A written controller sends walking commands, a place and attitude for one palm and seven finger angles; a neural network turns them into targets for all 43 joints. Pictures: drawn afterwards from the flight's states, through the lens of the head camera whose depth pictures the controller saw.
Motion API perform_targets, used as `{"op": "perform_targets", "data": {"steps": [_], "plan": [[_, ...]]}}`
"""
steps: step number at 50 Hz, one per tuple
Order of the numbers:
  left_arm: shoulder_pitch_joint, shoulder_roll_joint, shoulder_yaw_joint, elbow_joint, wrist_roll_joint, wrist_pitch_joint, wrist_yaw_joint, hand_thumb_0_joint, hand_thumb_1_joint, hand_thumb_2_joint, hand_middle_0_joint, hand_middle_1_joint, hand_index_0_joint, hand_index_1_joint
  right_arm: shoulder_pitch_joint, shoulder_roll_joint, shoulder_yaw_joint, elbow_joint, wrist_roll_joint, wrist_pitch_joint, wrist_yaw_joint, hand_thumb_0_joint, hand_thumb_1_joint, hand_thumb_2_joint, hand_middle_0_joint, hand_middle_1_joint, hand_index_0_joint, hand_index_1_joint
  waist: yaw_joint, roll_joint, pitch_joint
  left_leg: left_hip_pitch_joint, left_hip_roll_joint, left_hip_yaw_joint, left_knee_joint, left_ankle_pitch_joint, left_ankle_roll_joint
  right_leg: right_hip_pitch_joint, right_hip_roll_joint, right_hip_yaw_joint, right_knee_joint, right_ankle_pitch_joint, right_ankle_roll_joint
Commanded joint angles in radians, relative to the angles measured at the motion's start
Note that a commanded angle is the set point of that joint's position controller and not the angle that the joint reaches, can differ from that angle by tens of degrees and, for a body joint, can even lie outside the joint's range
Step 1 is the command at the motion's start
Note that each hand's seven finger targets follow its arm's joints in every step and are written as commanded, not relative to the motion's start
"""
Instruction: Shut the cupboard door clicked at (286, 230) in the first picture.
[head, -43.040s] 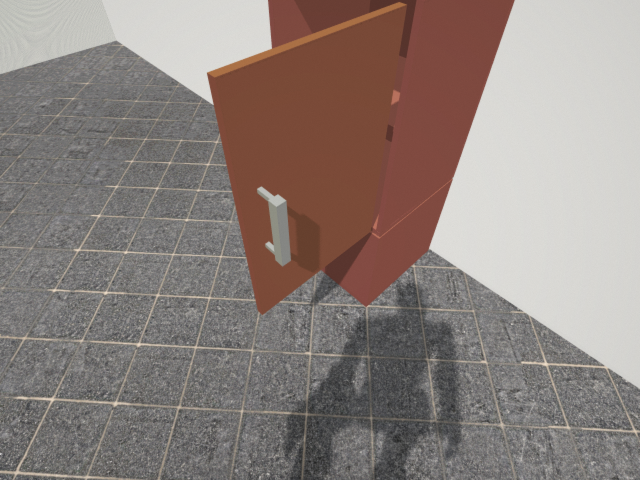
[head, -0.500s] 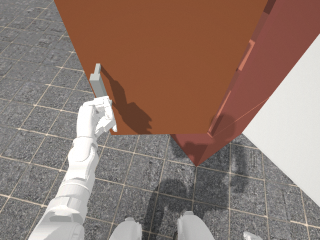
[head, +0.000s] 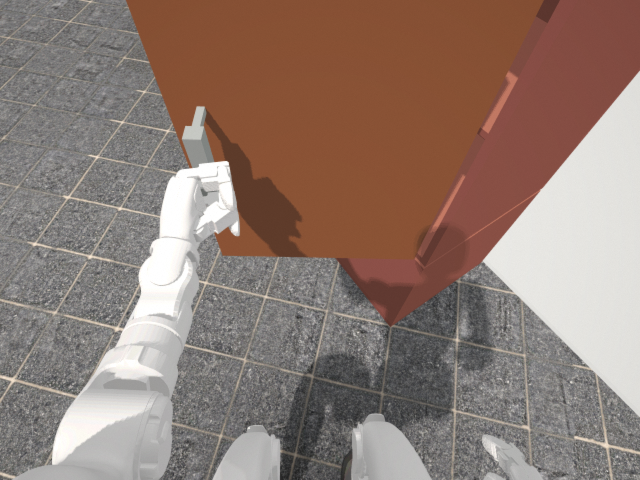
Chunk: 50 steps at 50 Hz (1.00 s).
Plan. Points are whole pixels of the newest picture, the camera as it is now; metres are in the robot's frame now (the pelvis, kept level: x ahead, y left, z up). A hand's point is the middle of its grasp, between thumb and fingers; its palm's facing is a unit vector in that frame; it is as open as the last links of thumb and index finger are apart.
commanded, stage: push the door shut along its arc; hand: left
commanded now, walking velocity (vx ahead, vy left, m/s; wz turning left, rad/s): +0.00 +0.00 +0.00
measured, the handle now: (210, 167) +0.51 +0.14 +0.05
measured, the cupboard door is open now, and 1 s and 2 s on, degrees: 55 38 27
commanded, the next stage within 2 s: pull the fist back off the door in 1.54 s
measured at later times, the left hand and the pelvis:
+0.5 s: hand (255, 172) +0.50 +0.08 +0.05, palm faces -0.23 -0.97 -0.05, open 3.1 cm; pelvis -0.01 +0.01 -0.02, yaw -1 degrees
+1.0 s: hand (278, 139) +0.56 +0.05 +0.05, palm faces -0.35 -0.94 -0.03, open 3.1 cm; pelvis -0.01 +0.01 -0.04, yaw -3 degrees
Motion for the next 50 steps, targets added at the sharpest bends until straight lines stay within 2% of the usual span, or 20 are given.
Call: {"op": "perform_targets", "data": {"steps": [1, 6, 9, 11, 13, 16, 19, 24, 27, 28, 29, 32, 33, 34, 38, 41, 43, 46, 49, 50], "plan": [[-0.504, 0.158, 0.044, -0.124, -0.006, -0.066, -0.032, 0.0, 0.9, 0.9, -1.3, -1.5, -1.3, -1.5, 0.118, -0.154, -0.054, -0.067, 0.003, -0.02, -0.015, 0.0, -0.9, -0.9, 0.2, 0.3, 0.2, 0.3, -0.06, -0.01, -0.404, 0.156, -0.008, -0.056, -0.144, 0.198, -0.004, 0.247, 0.014, 0.08, -0.14, 0.19, 0.011], [-0.612, 0.134, 0.01, -0.056, -0.009, -0.051, -0.071, 0.0, 0.9, 0.9, -1.3, -1.5, -1.3, -1.5, 0.154, -0.165, -0.056, -0.055, 0.003, -0.016, -0.01, 0.0, -0.9, -0.9, 0.2, 0.3, 0.2, 0.3, -0.091, 0.019, -0.424, 0.183, -0.003, -0.078, -0.13, 0.205, -0.004, 0.173, 0.019, 0.068, -0.127, 0.169, 0.007], [-0.684, 0.187, 0.04, -0.042, -0.008, -0.047, -0.083, 0.0, 0.9, 0.9, -1.3, -1.5, -1.3, -1.5, 0.181, -0.179, -0.056, -0.046, -0.001, -0.013, -0.011, 0.0, -0.9, -0.9, 0.2, 0.3, 0.2, 0.3, -0.102, 0.022, -0.45, 0.18, 0.0, -0.088, -0.119, 0.211, 0.0, 0.155, 0.02, 0.067, -0.115, 0.164, 0.005], [-0.695, 0.172, 0.026, -0.028, -0.004, -0.042, -0.094, 0.0, 0.9, 0.9, -1.3, -1.5, -1.3, -1.5, 0.191, -0.179, -0.057, -0.045, -0.002, -0.009, -0.007, 0.0, -0.9, -0.9, 0.2, 0.3, 0.2, 0.3, -0.103, 0.053, -0.464, 0.203, 0.002, -0.096, -0.119, 0.223, -0.004, 0.132, 0.022, 0.062, -0.112, 0.161, 0.002], [-0.751, 0.174, 0.02, -0.016, -0.006, -0.039, -0.098, 0.0, 0.9, 0.9, -1.3, -1.5, -1.3, -1.5, 0.211, -0.182, -0.056, -0.039, -0.005, -0.008, -0.007, 0.0, -0.9, -0.9, 0.2, 0.3, 0.2, 0.3, -0.124, 0.057, -0.459, 0.21, 0.003, -0.106, -0.113, 0.228, 0.0, 0.103, 0.025, 0.056, -0.106, 0.155, 0.002], [-0.766, 0.203, 0.041, -0.015, -0.001, -0.036, -0.101, 0.0, 0.9, 0.9, -1.3, -1.5, -1.3, -1.5, 0.223, -0.187, -0.057, -0.037, -0.007, -0.003, -0.002, 0.0, -0.9, -0.9, 0.2, 0.3, 0.2, 0.3, -0.117, 0.066, -0.493, 0.215, 0.004, -0.107, -0.107, 0.244, -0.002, 0.111, 0.025, 0.059, -0.104, 0.164, 0.001], [-0.832, 0.231, 0.047, 0.024, 0.012, -0.028, -0.102, 0.0, 0.9, 0.9, -1.3, -1.5, -1.3, -1.5, 0.239, -0.192, -0.051, -0.03, -0.009, 0.001, -0.004, 0.0, -0.9, -0.9, 0.2, 0.3, 0.2, 0.3, -0.144, 0.056, -0.457, 0.175, 0.006, -0.111, -0.101, 0.204, 0.004, 0.084, 0.028, 0.059, -0.102, 0.134, 0.003], [-0.865, 0.303, 0.098, 0.042, 0.018, -0.02, -0.114, 0.0, 0.9, 0.9, -1.3, -1.5, -1.3, -1.5, 0.261, -0.199, -0.047, -0.036, -0.013, 0.004, -0.001, 0.0, -0.9, -0.9, 0.2, 0.3, 0.2, 0.3, -0.14, 0.085, -0.515, 0.171, 0.006, -0.107, -0.084, 0.229, 0.005, 0.102, 0.031, 0.066, -0.095, 0.15, 0.0], [-0.874, 0.345, 0.123, 0.105, 0.027, 0.006, -0.126, 0.0, 0.9, 0.9, -1.3, -1.5, -1.3, -1.5, 0.273, -0.201, -0.04, -0.037, -0.012, 0.008, -0.001, 0.0, -0.9, -0.9, 0.2, 0.3, 0.2, 0.3, -0.153, 0.058, -0.458, 0.1, 0.009, -0.098, -0.072, 0.205, 0.011, 0.107, 0.036, 0.071, -0.099, 0.137, 0.003], [-0.916, 0.328, 0.105, 0.081, 0.02, 0.003, -0.132, 0.0, 0.9, 0.9, -1.3, -1.5, -1.3, -1.5, 0.28, -0.199, -0.037, -0.042, -0.013, 0.005, -0.001, 0.0, -0.9, -0.9, 0.2, 0.3, 0.2, 0.3, -0.168, 0.072, -0.475, 0.106, 0.006, -0.097, -0.065, 0.217, 0.016, 0.103, 0.037, 0.071, -0.095, 0.148, 0.003], [-0.919, 0.357, 0.121, 0.09, 0.031, 0.005, -0.136, 0.0, 0.9, 0.9, -1.3, -1.5, -1.3, -1.5, 0.28, -0.202, -0.04, -0.035, -0.014, 0.006, -0.001, 0.0, -0.9, -0.9, 0.2, 0.3, 0.2, 0.3, -0.163, 0.087, -0.486, 0.115, 0.012, -0.099, -0.06, 0.222, 0.012, 0.094, 0.036, 0.073, -0.092, 0.151, 0.003], [-0.928, 0.348, 0.108, 0.1, 0.034, 0.02, -0.156, 0.0, 0.9, 0.9, -1.3, -1.5, -1.3, -1.5, 0.291, -0.204, -0.04, -0.039, -0.015, 0.008, 0.003, 0.0, -0.9, -0.9, 0.2, 0.3, 0.2, 0.3, -0.168, 0.101, -0.501, 0.13, 0.014, -0.106, -0.052, 0.247, 0.009, 0.079, 0.039, 0.066, -0.084, 0.162, 0.001], [-0.961, 0.332, 0.09, 0.095, 0.029, 0.02, -0.162, 0.0, 0.9, 0.9, -1.3, -1.5, -1.3, -1.5, 0.298, -0.205, -0.038, -0.039, -0.013, 0.007, 0.001, 0.0, -0.9, -0.9, 0.2, 0.3, 0.2, 0.3, -0.188, 0.1, -0.503, 0.148, 0.017, -0.113, -0.047, 0.254, 0.013, 0.052, 0.041, 0.062, -0.078, 0.163, 0.002], [-0.992, 0.344, 0.09, 0.09, 0.035, 0.022, -0.166, 0.0, 0.9, 0.9, -1.3, -1.5, -1.3, -1.5, 0.298, -0.208, -0.039, -0.031, -0.015, 0.007, 0.001, 0.0, -0.9, -0.9, 0.2, 0.3, 0.2, 0.3, -0.188, 0.13, -0.514, 0.159, 0.021, -0.119, -0.042, 0.255, 0.009, 0.03, 0.038, 0.06, -0.073, 0.158, 0.002], [-1.05, 0.329, 0.07, 0.116, 0.029, 0.054, -0.18, 0.0, 0.9, 0.9, -1.3, -1.5, -1.3, -1.5, 0.317, -0.209, -0.034, -0.026, -0.017, 0.005, -0.001, 0.0, -0.9, -0.9, 0.2, 0.3, 0.2, 0.3, -0.216, 0.122, -0.506, 0.153, 0.021, -0.125, -0.025, 0.264, 0.015, 0.003, 0.044, 0.055, -0.069, 0.16, 0.001], [-1.082, 0.4, 0.114, 0.157, 0.044, 0.08, -0.182, 0.0, 0.9, 0.9, -1.3, -1.5, -1.3, -1.5, 0.321, -0.214, -0.028, -0.021, -0.018, 0.004, -0.005, 0.0, -0.9, -0.9, 0.2, 0.3, 0.2, 0.3, -0.219, 0.123, -0.499, 0.096, 0.021, -0.119, -0.009, 0.24, 0.017, 0.008, 0.046, 0.059, -0.064, 0.142, 0.001], [-1.128, 0.368, 0.085, 0.128, 0.044, 0.08, -0.186, 0.0, 0.9, 0.9, -1.3, -1.5, -1.3, -1.5, 0.33, -0.211, -0.028, -0.025, -0.022, -0.003, -0.003, 0.0, -0.9, -0.9, 0.2, 0.3, 0.2, 0.3, -0.228, 0.163, -0.537, 0.138, 0.021, -0.128, 0.001, 0.273, 0.017, -0.022, 0.046, 0.053, -0.049, 0.159, -0.001], [-1.132, 0.439, 0.136, 0.142, 0.057, 0.097, -0.189, 0.0, 0.9, 0.9, -1.3, -1.5, -1.3, -1.5, 0.341, -0.218, -0.027, -0.018, -0.027, -0.002, -0.003, 0.0, -0.9, -0.9, 0.2, 0.3, 0.2, 0.3, -0.223, 0.165, -0.58, 0.139, 0.026, -0.13, 0.021, 0.317, 0.014, -0.011, 0.049, 0.05, -0.034, 0.188, -0.002], [-1.129, 0.45, 0.137, 0.17, 0.07, 0.115, -0.198, 0.0, 0.9, 0.9, -1.3, -1.5, -1.3, -1.5, 0.347, -0.216, -0.024, -0.02, -0.027, 0.001, -0.003, 0.0, -0.9, -0.9, 0.2, 0.3, 0.2, 0.3, -0.226, 0.175, -0.579, 0.122, 0.029, -0.127, 0.031, 0.332, 0.013, -0.018, 0.051, 0.048, -0.024, 0.204, -0.001], [-1.133, 0.425, 0.114, 0.184, 0.074, 0.126, -0.199, 0.0, 0.9, 0.9, -1.3, -1.5, -1.3, -1.5, 0.346, -0.214, -0.022, -0.023, -0.028, 0.003, -0.001, 0.0, -0.9, -0.9, 0.2, 0.3, 0.2, 0.3, -0.232, 0.179, -0.552, 0.113, 0.027, -0.126, 0.03, 0.323, 0.013, -0.031, 0.052, 0.047, -0.028, 0.194, -0.001]]}}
